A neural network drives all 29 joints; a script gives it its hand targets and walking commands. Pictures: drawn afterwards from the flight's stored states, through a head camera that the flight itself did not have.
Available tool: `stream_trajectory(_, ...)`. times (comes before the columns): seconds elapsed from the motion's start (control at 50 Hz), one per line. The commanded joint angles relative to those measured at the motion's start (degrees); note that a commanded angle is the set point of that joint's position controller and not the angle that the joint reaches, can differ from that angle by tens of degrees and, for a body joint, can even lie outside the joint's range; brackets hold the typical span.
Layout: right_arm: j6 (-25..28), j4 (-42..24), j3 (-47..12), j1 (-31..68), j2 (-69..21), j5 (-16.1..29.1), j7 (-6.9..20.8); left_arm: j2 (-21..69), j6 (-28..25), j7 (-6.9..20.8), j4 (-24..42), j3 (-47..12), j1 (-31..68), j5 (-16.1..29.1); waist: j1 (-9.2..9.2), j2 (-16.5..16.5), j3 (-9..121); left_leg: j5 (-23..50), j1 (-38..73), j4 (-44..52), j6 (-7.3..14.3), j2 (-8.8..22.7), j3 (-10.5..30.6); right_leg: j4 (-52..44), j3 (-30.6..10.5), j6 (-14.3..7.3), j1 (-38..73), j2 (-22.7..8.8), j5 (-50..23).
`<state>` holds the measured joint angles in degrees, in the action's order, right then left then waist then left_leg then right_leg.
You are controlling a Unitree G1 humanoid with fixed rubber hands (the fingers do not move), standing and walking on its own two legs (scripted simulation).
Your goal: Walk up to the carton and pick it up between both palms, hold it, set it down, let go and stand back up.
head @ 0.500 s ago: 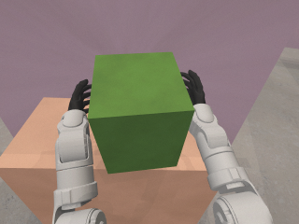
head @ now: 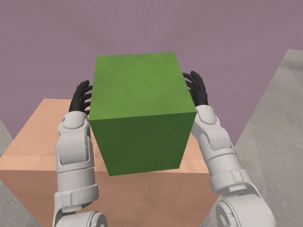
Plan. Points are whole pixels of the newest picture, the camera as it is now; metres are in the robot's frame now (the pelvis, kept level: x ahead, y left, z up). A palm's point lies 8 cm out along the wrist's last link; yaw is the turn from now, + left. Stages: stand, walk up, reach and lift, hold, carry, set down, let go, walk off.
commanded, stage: hold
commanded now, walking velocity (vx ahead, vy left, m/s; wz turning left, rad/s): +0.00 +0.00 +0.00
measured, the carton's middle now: (140, 116) +0.38 +0.02 +0.15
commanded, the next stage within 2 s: set down in 0.36 s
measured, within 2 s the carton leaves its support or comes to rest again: neither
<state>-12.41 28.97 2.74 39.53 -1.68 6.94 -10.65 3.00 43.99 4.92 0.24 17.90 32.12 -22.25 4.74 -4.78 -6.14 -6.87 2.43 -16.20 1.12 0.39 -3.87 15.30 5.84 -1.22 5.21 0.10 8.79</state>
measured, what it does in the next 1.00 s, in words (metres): stands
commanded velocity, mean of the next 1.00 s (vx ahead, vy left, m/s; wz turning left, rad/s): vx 0.00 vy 0.00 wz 0.00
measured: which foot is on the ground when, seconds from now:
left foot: down 0.00-1.00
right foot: down 0.00-1.00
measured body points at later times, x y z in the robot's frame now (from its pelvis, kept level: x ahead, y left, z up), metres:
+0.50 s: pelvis +0.00 +0.00 +0.00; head -0.04 +0.03 +0.45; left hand +0.37 +0.16 +0.19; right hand +0.38 -0.13 +0.21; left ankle +0.04 +0.11 -0.75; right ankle +0.02 -0.10 -0.75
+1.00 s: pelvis +0.03 -0.01 +0.00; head +0.00 +0.03 +0.45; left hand +0.39 +0.16 +0.15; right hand +0.40 -0.14 +0.17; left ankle +0.04 +0.11 -0.75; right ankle +0.02 -0.10 -0.75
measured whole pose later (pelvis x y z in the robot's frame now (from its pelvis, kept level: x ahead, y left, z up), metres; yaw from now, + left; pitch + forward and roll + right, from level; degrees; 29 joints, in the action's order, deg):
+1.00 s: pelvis +0.03 -0.01 +0.00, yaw +1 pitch -10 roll +0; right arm 6.3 34.3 5.2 33.4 -2.0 2.1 -8.6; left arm 4.3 26.6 1.5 -7.4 14.7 27.5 -21.0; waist 3.0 -4.8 -6.4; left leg -9.3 1.3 -17.6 0.4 0.5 -2.7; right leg 14.9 7.0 -1.4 5.4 0.3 10.7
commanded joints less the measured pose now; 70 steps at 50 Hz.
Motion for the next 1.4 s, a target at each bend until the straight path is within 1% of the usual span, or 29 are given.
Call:
stream_trajectory(0.0,2.0,-10.3,-18.7,31.1,-24.0,2.4,4.9,22.5,-2.8,6.3,4.7,-23.2,31.3,6.9,0.63,5.1,17.4,6.7,5.1,1.4,-0.6,-1.0,-1.2,-2.0,1.2,3.3,0.1,1.3,-6.6)
stream_trajectory(0.1,2.2,-11.2,-19.5,31.2,-24.1,2.9,5.0,22.5,-2.8,6.2,5.1,-23.4,30.6,6.9,0.32,5.1,17.9,8.4,5.7,1.0,-0.7,-0.9,-1.1,-1.6,1.3,3.2,0.6,1.5,-7.5)
stream_trajectory(0.16,2.2,-10.8,-19.0,31.2,-24.0,2.6,5.0,22.5,-2.8,6.3,5.0,-23.3,31.2,6.9,0.64,4.9,17.5,7.4,5.6,1.1,-0.6,-0.9,-1.2,-1.9,1.4,3.1,-0.1,1.4,-6.6)
stream_trajectory(0.22,2.4,-11.3,-19.2,31.2,-24.1,2.7,5.0,22.8,-3.0,6.2,5.6,-23.8,31.3,7.2,0.46,5.3,18.4,8.2,5.9,0.9,-0.8,-0.9,-1.2,-1.6,1.4,3.0,0.2,1.6,-7.1)
stream_trajectory(0.24,2.4,-11.6,-19.3,31.2,-24.0,2.7,5.0,22.8,-3.0,6.1,5.7,-24.0,31.2,7.4,0.77,5.3,18.3,8.4,6.0,0.8,-0.8,-0.8,-1.0,-1.7,1.4,3.1,0.1,1.6,-7.3)
stream_trajectory(0.26,2.4,-11.7,-19.4,31.3,-23.9,2.8,5.0,22.9,-3.0,6.0,5.5,-24.1,31.1,7.4,0.65,5.4,18.5,8.4,5.9,0.7,-0.8,-0.8,-1.1,-1.6,1.4,3.1,0.0,1.6,-7.3)
stream_trajectory(0.34,2.1,-10.3,-18.8,31.0,-23.9,2.3,5.1,22.5,-2.8,6.2,4.9,-23.0,31.4,6.9,0.52,5.2,17.2,7.0,5.4,1.4,-0.5,-0.8,-1.1,-1.9,1.3,3.0,-0.3,1.4,-6.0)
stream_trajectory(0.36,2.2,-12.0,-18.9,31.1,-23.1,2.3,5.2,22.2,-2.8,6.3,4.6,-24.8,30.9,7.3,0.45,5.7,18.4,5.3,5.1,0.8,-0.7,-0.7,-0.6,-2.0,1.6,2.9,0.1,1.3,-6.0)
stream_trajectory(0.42,2.5,-12.9,-18.3,32.2,-23.1,1.8,5.4,22.4,-3.6,6.3,3.9,-25.1,31.8,8.3,0.82,5.3,19.3,3.9,4.3,0.8,-0.6,-0.7,-0.4,-1.6,1.7,2.9,-0.8,1.2,-5.7)
stream_trajectory(0.48,4.3,-12.2,-16.9,32.2,-23.4,0.4,5.9,22.7,-5.6,6.5,2.7,-24.2,32.2,7.8,0.19,5.3,18.6,2.6,3.9,1.3,-0.5,-0.7,-0.5,-1.7,2.0,2.9,-1.4,1.0,-4.5)
stream_trajectory(0.52,6.2,-10.8,-15.6,31.6,-22.7,-1.2,6.3,22.4,-7.2,6.9,1.0,-22.4,31.1,6.4,-0.26,4.7,17.6,1.9,3.8,1.7,-0.3,-0.7,-0.8,-1.8,2.3,3.0,-1.2,0.7,-3.8)
stream_trajectory(0.6,11.7,-7.2,-12.0,29.5,-21.5,-5.1,7.0,21.8,-10.9,7.6,-3.2,-19.3,28.1,3.8,-1.31,4.3,13.6,-1.2,2.3,3.4,0.1,-0.5,-1.7,-2.7,2.8,2.7,-0.2,0.1,-0.2)
stream_trajectory(0.68,16.6,-4.7,-9.7,27.6,-20.1,-8.1,7.4,22.2,-14.2,7.4,-5.6,-19.3,25.5,3.2,-1.59,4.2,11.7,-1.3,2.3,3.9,-0.2,-0.3,-2.2,-3.0,3.6,2.5,-0.2,0.0,1.0)
stream_trajectory(0.72,18.5,-4.6,-9.5,27.8,-19.7,-8.7,7.4,22.6,-15.4,7.1,-6.1,-20.3,25.4,3.8,-1.2,4.3,12.1,-0.3,2.7,3.5,-0.4,-0.3,-2.3,-3.0,3.8,2.3,-0.8,0.0,0.5)
stream_trajectory(0.76,19.9,-4.8,-9.8,27.6,-19.5,-8.8,7.2,23.2,-16.7,6.5,-5.4,-22.0,25.3,4.7,-0.98,4.6,14.2,2.5,4.2,2.4,-0.9,-0.3,-2.2,-2.6,3.8,2.2,-0.8,0.1,-2.3)
stream_trajectory(0.82,21.9,-5.5,-11.6,27.8,-19.3,-7.9,7.0,24.4,-18.6,5.2,-3.6,-25.1,26.0,6.1,-0.68,5.3,19.2,9.2,6.9,0.2,-2.0,-0.1,-1.5,-1.6,4.1,2.2,-0.7,0.6,-7.5)
stream_trajectory(0.84,22.5,-6.4,-12.5,27.8,-19.4,-7.4,6.9,24.6,-19.3,4.8,-2.7,-26.0,26.1,6.8,-0.87,5.2,20.7,12.1,7.8,-0.8,-2.4,-0.2,-1.2,-1.2,4.1,2.3,-0.6,0.8,-10.0)
stream_trajectory(0.88,22.8,-6.1,-14.1,27.0,-19.4,-6.7,6.7,25.0,-20.0,4.1,-2.2,-27.1,25.4,7.2,-0.6,5.1,22.5,16.0,8.8,-2.2,-2.7,-0.2,-0.7,-0.6,3.7,2.4,0.1,1.0,-14.6)
stream_trajectory(0.92,22.6,-5.4,-15.2,25.7,-19.7,-5.9,6.4,24.7,-20.3,4.0,-2.0,-27.1,24.7,6.9,-0.82,5.3,22.2,16.3,8.2,-2.2,-2.6,-0.3,-0.4,-0.3,3.2,2.7,1.3,0.8,-16.9)
stream_trajectory(0.98,22.3,-6.3,-16.7,25.3,-19.6,-5.1,6.2,24.7,-20.2,4.0,-2.4,-26.5,23.0,6.3,-1.19,4.9,21.9,16.8,6.4,-2.3,-2.2,-0.6,-0.1,0.4,2.4,3.2,3.5,0.6,-21.1)
stream_trajectory(1.0,22.1,-6.1,-17.0,24.7,-19.6,-4.9,6.1,24.3,-20.2,4.0,-2.1,-26.2,22.8,6.3,-1.32,4.3,21.9,16.8,5.7,-2.2,-2.1,-0.7,-0.1,0.7,2.2,3.4,3.9,0.6,-22.1)
stream_trajectory(1.04,21.8,-5.9,-17.4,24.0,-19.8,-4.3,6.0,24.0,-20.1,4.0,-2.0,-25.6,22.2,5.7,-1.69,4.6,21.3,15.9,4.8,-1.8,-1.7,-0.9,-0.2,0.8,1.8,3.7,4.7,0.3,-23.4)
stream_trajectory(1.08,21.4,-5.1,-17.2,23.8,-19.6,-4.4,6.2,23.8,-19.9,4.2,-2.6,-24.6,22.0,5.3,-1.99,4.0,20.2,14.3,4.0,-1.1,-1.4,-0.9,-0.2,0.7,1.7,3.7,4.8,0.3,-22.6)
stream_trajectory(1.14,21.4,-4.8,-16.2,23.9,-19.5,-5.0,6.5,23.7,-20.2,4.1,-3.4,-23.7,22.0,5.0,-2.35,4.1,19.2,12.8,3.4,-0.6,-1.3,-0.8,-0.4,0.6,1.7,3.6,4.1,0.1,-21.8)
stream_trajectory(1.18,21.7,-4.0,-15.4,24.1,-19.3,-5.6,6.7,23.9,-20.5,4.0,-4.3,-23.5,22.4,5.0,-2.21,4.4,19.3,12.5,3.4,-0.5,-1.3,-0.7,-0.4,0.5,1.7,3.6,3.8,0.1,-21.4)
stream_trajectory(1.22,21.9,-2.8,-14.4,23.9,-19.2,-6.4,6.9,24.0,-21.1,4.0,-5.3,-23.1,22.8,5.0,-2.08,4.1,19.5,12.2,3.5,-0.5,-1.4,-0.7,-0.5,0.3,1.8,3.5,3.4,0.1,-21.1)
stream_trajectory(1.28,22.5,-0.7,-12.4,24.5,-19.2,-7.8,7.3,24.5,-22.5,3.7,-7.2,-22.5,24.4,5.1,-1.94,4.2,19.6,10.3,2.9,0.0,-1.5,-0.6,-0.6,0.1,2.0,3.3,2.5,0.1,-19.1)
stream_trajectory(1.34,23.5,0.6,-10.4,25.5,-19.6,-9.6,7.9,25.4,-24.0,3.4,-9.3,-22.3,25.7,5.2,-1.91,4.1,21.1,10.7,3.2,0.0,-1.8,-0.5,-0.7,0.0,2.4,3.2,2.0,0.3,-18.7)
stream_trajectory(1.38,23.9,2.9,-9.1,25.7,-19.7,-10.3,8.2,25.7,-25.0,3.1,-10.8,-21.7,26.6,4.9,-2.02,4.5,20.8,10.6,3.2,0.1,-2.0,-0.3,-0.8,-0.2,2.4,3.1,1.5,0.3,-18.0)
